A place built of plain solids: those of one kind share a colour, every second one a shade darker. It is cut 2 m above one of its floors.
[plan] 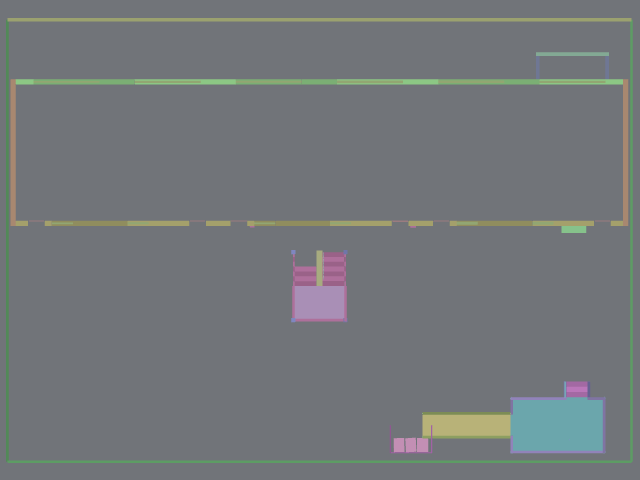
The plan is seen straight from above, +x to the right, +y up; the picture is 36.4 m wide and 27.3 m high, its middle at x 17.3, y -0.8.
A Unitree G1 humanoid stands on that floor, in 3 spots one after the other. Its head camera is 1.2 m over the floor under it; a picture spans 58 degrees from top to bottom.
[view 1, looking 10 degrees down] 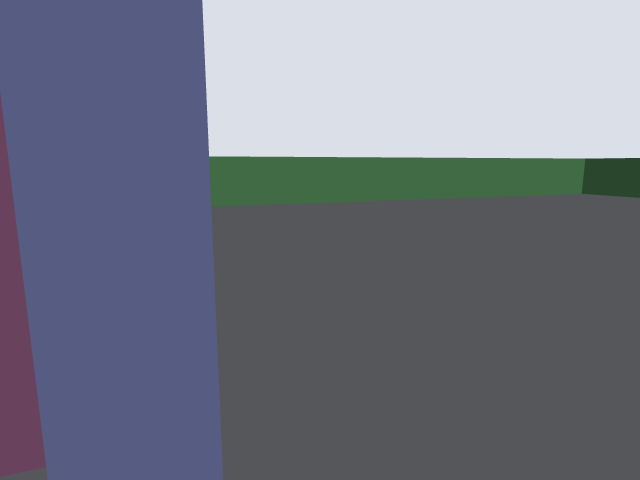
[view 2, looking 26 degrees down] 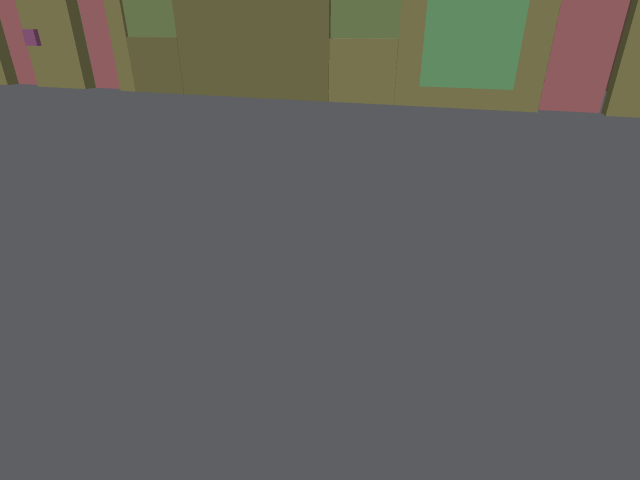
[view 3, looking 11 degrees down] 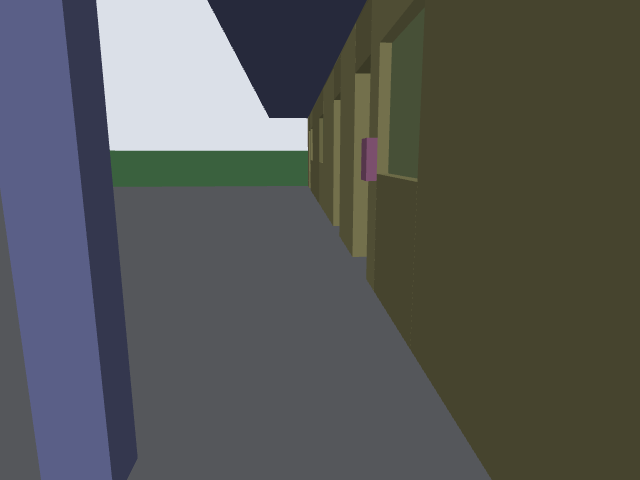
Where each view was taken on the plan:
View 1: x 15.75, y -0.75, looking -111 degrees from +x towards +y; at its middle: ground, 6.91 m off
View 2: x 31.91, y -7.85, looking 109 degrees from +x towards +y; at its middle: ground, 2.74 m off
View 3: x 17.27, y -0.75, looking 176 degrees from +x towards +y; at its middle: ground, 6.29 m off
